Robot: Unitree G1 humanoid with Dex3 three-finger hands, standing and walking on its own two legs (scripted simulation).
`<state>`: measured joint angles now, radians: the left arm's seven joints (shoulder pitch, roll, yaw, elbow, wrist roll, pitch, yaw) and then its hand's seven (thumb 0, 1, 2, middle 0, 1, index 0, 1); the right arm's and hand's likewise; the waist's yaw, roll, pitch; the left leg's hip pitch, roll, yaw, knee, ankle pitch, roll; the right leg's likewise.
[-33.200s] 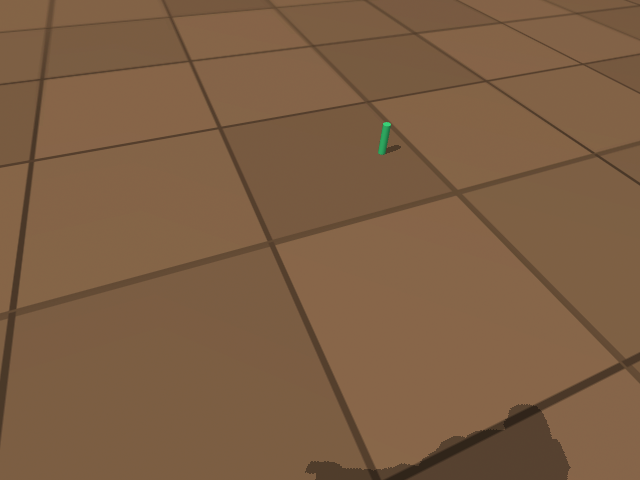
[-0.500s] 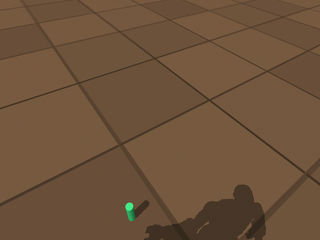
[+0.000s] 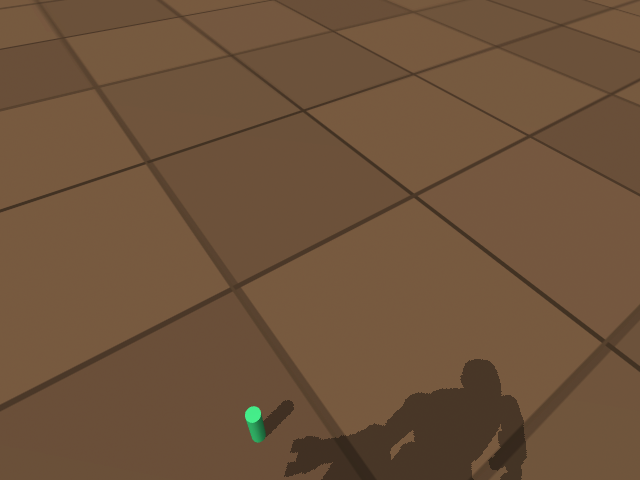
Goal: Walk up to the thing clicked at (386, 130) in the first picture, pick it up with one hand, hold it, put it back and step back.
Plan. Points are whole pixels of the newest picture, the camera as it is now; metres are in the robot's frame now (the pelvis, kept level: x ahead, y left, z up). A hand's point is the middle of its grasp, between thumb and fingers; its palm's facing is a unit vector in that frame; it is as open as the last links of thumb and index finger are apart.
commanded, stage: stand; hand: left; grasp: from the side
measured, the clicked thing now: (256, 425) +0.41 +0.16 -0.69
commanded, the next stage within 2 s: step back in 0.70 s
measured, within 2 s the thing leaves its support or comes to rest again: neither
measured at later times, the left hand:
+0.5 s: hand out of the picture +0.09 +0.25 -0.16, palm faces +0.00 -0.94 -0.34, open 7.4 cm
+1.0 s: hand out of the picture +0.09 +0.29 -0.18, palm faces +0.00 -0.93 -0.36, open 7.4 cm
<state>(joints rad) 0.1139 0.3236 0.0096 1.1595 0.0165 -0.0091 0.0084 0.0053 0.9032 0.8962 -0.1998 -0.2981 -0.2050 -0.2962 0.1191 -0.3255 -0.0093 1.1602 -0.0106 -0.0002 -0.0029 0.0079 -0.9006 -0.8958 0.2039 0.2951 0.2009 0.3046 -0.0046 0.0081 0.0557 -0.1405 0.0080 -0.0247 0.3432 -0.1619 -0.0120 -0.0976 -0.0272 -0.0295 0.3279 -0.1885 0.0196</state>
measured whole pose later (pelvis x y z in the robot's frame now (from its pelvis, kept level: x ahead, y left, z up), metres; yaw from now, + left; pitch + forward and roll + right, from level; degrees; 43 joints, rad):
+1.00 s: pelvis -0.02 +0.03 -0.02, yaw +1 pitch +0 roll -1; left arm 0.07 0.37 0.07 0.97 0.01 0.05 0.01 0.01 0.90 0.90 -0.20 -0.30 -0.21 -0.30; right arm 0.13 -0.39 -0.06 1.01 0.00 0.04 0.01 0.01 -0.90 -0.90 0.20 0.29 0.20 0.30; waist -0.02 -0.01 0.14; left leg -0.29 -0.03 -0.02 0.66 -0.36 0.05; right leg -0.32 -0.05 -0.01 0.63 -0.30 0.02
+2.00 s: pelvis -0.24 +0.05 -0.01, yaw -1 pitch -1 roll -2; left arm 0.16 0.39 0.10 0.81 0.01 0.07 0.01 0.01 0.90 0.90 -0.20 -0.30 -0.21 -0.30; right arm 0.16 -0.34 -0.04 0.86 -0.03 0.02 -0.01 0.01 -0.90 -0.90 0.21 0.30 0.21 0.31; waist 0.00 -0.04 0.16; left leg -0.30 0.02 -0.05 0.55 -0.22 0.01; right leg -0.43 0.12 0.17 1.19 -0.49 0.00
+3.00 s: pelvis -0.59 -0.01 -0.02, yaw -4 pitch -2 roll +1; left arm 0.23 0.35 0.06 0.89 0.04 0.04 0.00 0.01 0.90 0.90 -0.20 -0.30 -0.21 -0.30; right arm 0.09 -0.40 -0.06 0.84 -0.01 0.08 -0.02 0.01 -0.90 -0.90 0.20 0.29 0.20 0.30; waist 0.05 0.03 0.14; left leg -0.52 -0.03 -0.12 0.93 -0.46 0.00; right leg -0.24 0.02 0.04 0.66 -0.38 -0.03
